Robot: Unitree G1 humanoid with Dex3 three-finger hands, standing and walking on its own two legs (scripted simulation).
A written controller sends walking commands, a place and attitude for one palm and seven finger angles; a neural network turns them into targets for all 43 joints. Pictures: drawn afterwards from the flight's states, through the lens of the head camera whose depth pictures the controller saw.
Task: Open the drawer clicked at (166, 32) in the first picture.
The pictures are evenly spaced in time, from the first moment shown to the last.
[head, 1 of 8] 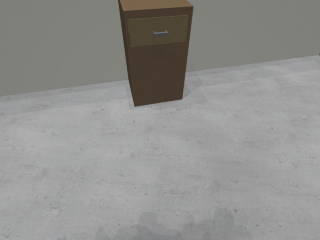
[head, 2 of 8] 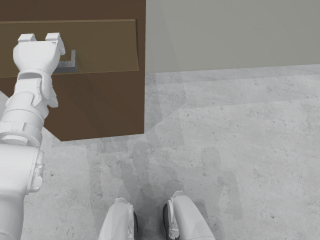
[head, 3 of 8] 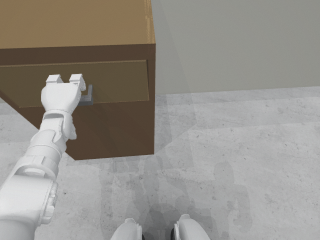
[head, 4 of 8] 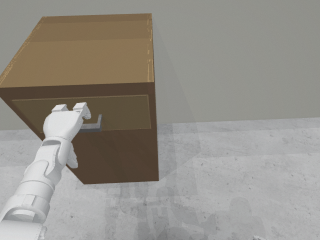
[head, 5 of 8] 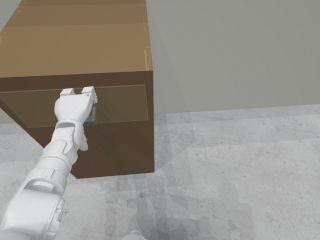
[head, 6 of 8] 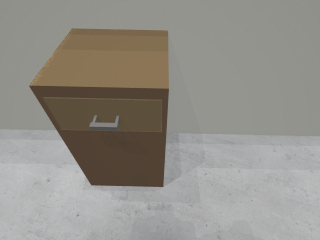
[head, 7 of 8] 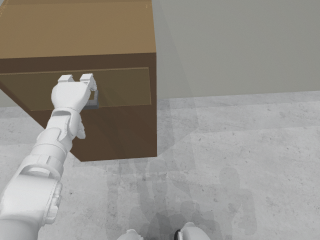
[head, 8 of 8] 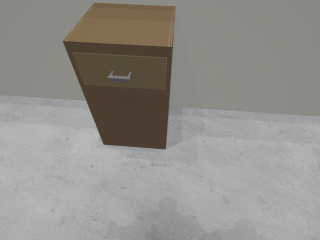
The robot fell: no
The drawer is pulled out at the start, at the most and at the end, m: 0.00 0.00 0.00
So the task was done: no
